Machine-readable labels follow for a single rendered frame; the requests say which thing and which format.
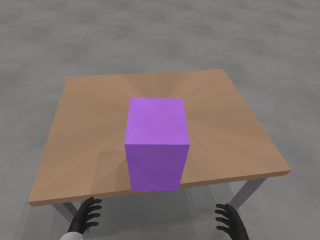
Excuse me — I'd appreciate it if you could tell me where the table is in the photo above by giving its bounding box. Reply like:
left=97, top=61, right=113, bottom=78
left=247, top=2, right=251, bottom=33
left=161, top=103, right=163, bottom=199
left=27, top=69, right=291, bottom=234

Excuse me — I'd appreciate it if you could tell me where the robot right hand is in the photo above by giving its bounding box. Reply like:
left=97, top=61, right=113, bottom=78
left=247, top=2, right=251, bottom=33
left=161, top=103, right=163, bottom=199
left=214, top=203, right=249, bottom=240

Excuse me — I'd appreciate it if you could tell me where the robot left hand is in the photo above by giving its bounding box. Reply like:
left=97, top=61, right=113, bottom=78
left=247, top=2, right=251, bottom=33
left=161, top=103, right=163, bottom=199
left=67, top=197, right=102, bottom=234

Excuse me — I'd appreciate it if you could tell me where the carton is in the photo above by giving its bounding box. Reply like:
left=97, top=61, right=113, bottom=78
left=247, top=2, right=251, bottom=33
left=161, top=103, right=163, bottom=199
left=124, top=98, right=190, bottom=192

